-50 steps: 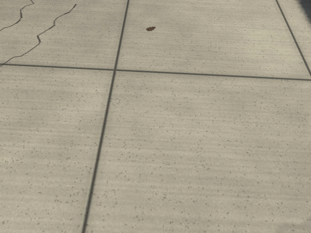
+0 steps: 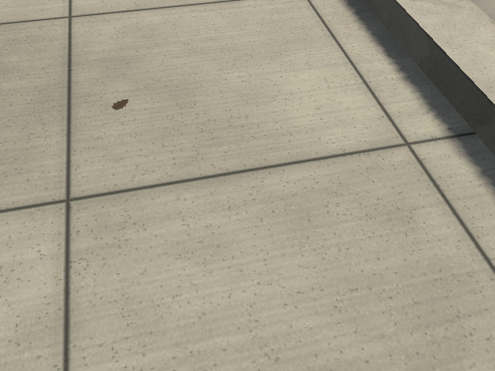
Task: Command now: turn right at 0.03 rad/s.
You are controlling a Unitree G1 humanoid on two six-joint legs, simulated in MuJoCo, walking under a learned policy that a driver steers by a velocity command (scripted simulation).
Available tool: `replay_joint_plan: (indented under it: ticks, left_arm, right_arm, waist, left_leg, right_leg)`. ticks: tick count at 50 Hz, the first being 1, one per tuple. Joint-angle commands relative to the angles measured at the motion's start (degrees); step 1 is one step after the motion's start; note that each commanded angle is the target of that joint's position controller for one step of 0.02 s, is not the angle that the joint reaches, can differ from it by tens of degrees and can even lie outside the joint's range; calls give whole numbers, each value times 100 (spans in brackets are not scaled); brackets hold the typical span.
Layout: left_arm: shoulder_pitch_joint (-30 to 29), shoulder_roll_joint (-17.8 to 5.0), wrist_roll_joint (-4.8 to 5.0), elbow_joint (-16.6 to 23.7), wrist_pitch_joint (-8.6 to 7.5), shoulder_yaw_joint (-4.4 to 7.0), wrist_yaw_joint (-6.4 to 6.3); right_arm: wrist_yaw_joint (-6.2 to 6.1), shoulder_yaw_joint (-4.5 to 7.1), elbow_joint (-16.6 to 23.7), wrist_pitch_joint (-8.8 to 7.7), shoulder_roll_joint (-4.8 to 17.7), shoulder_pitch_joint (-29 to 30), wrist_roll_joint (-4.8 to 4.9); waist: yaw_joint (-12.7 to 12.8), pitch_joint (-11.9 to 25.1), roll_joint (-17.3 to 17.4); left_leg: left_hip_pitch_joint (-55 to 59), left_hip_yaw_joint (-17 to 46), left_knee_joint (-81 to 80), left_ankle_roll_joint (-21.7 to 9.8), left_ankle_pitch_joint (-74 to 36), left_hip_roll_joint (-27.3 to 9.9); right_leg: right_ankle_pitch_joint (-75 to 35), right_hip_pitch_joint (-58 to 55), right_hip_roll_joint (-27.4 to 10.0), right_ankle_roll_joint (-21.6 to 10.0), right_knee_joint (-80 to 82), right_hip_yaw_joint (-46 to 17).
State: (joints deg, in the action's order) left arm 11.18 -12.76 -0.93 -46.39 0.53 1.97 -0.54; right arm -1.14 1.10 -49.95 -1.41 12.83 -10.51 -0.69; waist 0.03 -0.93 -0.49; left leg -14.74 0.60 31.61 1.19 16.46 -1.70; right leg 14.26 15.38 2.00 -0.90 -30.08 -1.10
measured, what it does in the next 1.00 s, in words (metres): stands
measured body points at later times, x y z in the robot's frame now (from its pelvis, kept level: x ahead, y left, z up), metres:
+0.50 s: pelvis +0.01 +0.01 +0.00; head +0.02 +0.01 +0.45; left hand +0.09 +0.27 -0.14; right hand +0.08 -0.25 -0.14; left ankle +0.00 +0.13 -0.73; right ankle +0.02 -0.11 -0.73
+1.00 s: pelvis +0.02 +0.01 +0.00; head +0.02 +0.01 +0.45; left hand +0.04 +0.26 -0.15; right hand +0.03 -0.24 -0.15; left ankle +0.00 +0.13 -0.73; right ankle +0.02 -0.11 -0.73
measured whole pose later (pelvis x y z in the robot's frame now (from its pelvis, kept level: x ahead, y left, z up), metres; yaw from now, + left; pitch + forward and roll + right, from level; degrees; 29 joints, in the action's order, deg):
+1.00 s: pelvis +0.02 +0.01 +0.00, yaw +0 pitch -1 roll +0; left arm 14.3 -11.4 0.6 -64.5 -0.6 1.8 -2.3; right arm -2.3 1.5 -62.5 -1.1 11.7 -16.4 0.8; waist -0.2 -0.1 0.1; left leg -12.1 0.3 31.7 -1.9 22.0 0.3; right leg 23.7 14.0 0.3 -1.8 -33.4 -1.6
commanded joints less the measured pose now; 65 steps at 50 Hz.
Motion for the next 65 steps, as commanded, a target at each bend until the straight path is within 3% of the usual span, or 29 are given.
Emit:
replay_joint_plan:
  ticks: [1,17,30,43,45,47,48,50,51,52,53,55,56,57,58,59,60,62,64,65]
  left_arm:
    - [-116,-535,33,220,-81,161,-35]
    - [-102,-591,74,-683,-11,196,-169]
    - [-77,-519,80,-1283,-22,136,-189]
    - [118,-418,86,-1626,-38,50,-198]
    - [282,-411,121,-1718,-24,54,-214]
    - [250,-502,154,-1650,-67,87,-225]
    - [204,-434,163,-1595,-138,73,-209]
    - [72,-249,179,-1498,-320,40,-136]
    - [35,-118,196,-1452,-398,16,-86]
    - [22,-103,216,-1423,-453,11,-39]
    - [107,-129,237,-1432,-494,23,-6]
    - [733,-55,276,-1641,-545,26,5]
    - [1198,-198,243,-1839,-547,85,-11]
    - [1927,-624,217,-2028,-562,211,-31]
    - [2595,-1338,227,-2105,-606,378,35]
    - [2364,-958,111,-2033,-697,244,59]
    - [2004,-648,109,-1887,-764,154,71]
    - [1578,-505,149,-1701,-766,71,128]
    - [1662,-232,109,-1685,-666,-38,105]
    - [1748,-256,92,-1678,-622,-49,68]
  right_arm:
    - [-41,155,177,-56,718,7,21]
    - [-45,143,-487,30,625,85,41]
    - [-99,114,-890,60,568,-115,39]
    - [-116,66,-1110,65,440,-431,46]
    - [-139,86,-1191,91,466,-596,84]
    - [-163,143,-1111,76,618,-604,133]
    - [-154,158,-1087,22,643,-677,158]
    - [-110,231,-1143,-109,782,-1052,212]
    - [-86,287,-1177,-149,918,-1203,222]
    - [-70,318,-1145,-172,976,-1157,227]
    - [-56,310,-1048,-193,937,-958,218]
    - [-15,294,-790,-193,908,-329,278]
    - [-4,273,-659,-198,814,-87,294]
    - [18,190,-537,-252,484,84,268]
    - [2,143,-290,-375,284,140,250]
    - [13,194,-254,-458,504,257,306]
    - [76,191,-298,-519,491,111,362]
    - [142,234,-355,-587,545,109,282]
    - [211,275,-302,-559,521,266,231]
    - [241,251,-271,-521,405,352,220]
  waist:
    - [-50,324,186]
    - [-26,106,73]
    - [-19,-57,63]
    - [-7,-159,50]
    - [-6,-115,97]
    - [-28,-544,188]
    - [-61,-693,266]
    - [-200,-686,624]
    - [-207,-604,958]
    - [-163,-649,1067]
    - [-29,-695,985]
    - [421,-775,924]
    - [585,-753,616]
    - [783,-499,-420]
    - [907,-254,-1812]
    - [724,-396,-1138]
    - [489,-549,-673]
    - [282,-539,-287]
    - [246,-450,-406]
    - [256,-426,-443]
  left_leg:
    - [107,283,-537,-199,-1039,-270]
    - [237,134,-726,-215,-1098,-80]
    - [216,81,-882,-208,-745,-2]
    - [149,61,-947,-219,-551,42]
    - [88,-2,-947,-314,960,161]
    - [-302,281,-1033,-556,2494,14]
    - [-345,563,-1134,-687,2750,-171]
    - [51,1424,-1506,-1032,2942,-749]
    - [225,2061,-1856,-1264,3109,-1192]
    - [30,2514,-2094,-1442,3085,-1514]
    - [-216,2515,-2144,-1441,2929,-1559]
    - [-984,1728,-1816,-1111,2469,-1115]
    - [-1402,1178,-1224,-877,1845,-693]
    - [-2119,257,408,-521,965,-74]
    - [-3060,-344,2105,-314,1117,433]
    - [-3589,210,3298,-392,1440,208]
    - [-3903,405,3810,-515,976,-28]
    - [-3982,296,3667,-602,71,-355]
    - [-3544,84,3158,-499,-364,-481]
    - [-3416,-37,2919,-412,-532,-464]
  right_leg:
    - [-1026,-298,-307,-138,329,-307]
    - [-1188,-582,-348,-56,461,-265]
    - [-806,-500,-315,-22,623,-180]
    - [-570,-383,-292,-4,696,-131]
    - [925,-289,-113,-71,593,35]
    - [2337,303,-89,-235,426,12]
    - [2376,537,-139,-288,320,-36]
    - [1711,975,-121,-249,-300,120]
    - [1210,1074,-56,-215,-824,343]
    - [961,971,-164,-276,-1161,295]
    - [995,770,-238,-373,-1166,260]
    - [987,-448,-173,-551,34,374]
    - [642,-1203,-198,-526,492,181]
    - [1097,-2035,-987,-761,1114,-1166]
    - [1530,-2640,-2187,-1481,1971,-3400]
    - [1414,-2529,-2479,-1673,2024,-3950]
    - [1034,-2526,-2325,-1522,1929,-3400]
    - [15,-2431,-1943,-1155,1979,-2264]
    - [-1143,-2166,-1572,-918,2064,-1376]
    - [-1463,-2056,-1475,-909,2105,-1115]
Keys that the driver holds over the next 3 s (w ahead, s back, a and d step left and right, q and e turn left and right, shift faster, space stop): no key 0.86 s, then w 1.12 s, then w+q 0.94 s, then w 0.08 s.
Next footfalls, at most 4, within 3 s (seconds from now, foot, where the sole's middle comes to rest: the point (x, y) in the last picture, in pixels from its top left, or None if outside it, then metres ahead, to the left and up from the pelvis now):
1.56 left None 0.44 0.13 -0.77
2.12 right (289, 288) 0.76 -0.10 -0.77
2.68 left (193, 224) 1.00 0.20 -0.77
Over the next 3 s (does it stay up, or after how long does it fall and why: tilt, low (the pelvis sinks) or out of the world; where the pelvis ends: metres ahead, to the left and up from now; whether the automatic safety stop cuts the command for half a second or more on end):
stays up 1.03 0.14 0.01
